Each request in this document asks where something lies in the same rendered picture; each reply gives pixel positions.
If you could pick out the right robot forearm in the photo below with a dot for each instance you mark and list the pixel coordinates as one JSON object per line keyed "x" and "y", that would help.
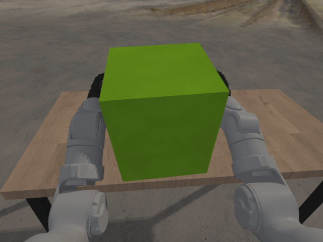
{"x": 251, "y": 160}

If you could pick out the table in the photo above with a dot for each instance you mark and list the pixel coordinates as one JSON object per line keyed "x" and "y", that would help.
{"x": 291, "y": 134}

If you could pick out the left robot forearm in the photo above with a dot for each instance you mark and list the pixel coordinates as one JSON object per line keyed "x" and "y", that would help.
{"x": 85, "y": 144}

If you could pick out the right robot upper arm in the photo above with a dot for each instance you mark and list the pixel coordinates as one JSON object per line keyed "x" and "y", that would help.
{"x": 270, "y": 212}

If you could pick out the left robot upper arm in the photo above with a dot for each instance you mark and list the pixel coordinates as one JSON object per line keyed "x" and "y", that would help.
{"x": 76, "y": 216}

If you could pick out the left robot hand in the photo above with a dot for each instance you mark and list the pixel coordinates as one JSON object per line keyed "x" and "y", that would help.
{"x": 96, "y": 86}

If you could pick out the right robot hand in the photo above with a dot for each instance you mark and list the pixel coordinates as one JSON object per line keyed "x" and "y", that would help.
{"x": 225, "y": 81}

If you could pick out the carton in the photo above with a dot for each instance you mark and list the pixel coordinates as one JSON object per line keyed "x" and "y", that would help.
{"x": 162, "y": 106}

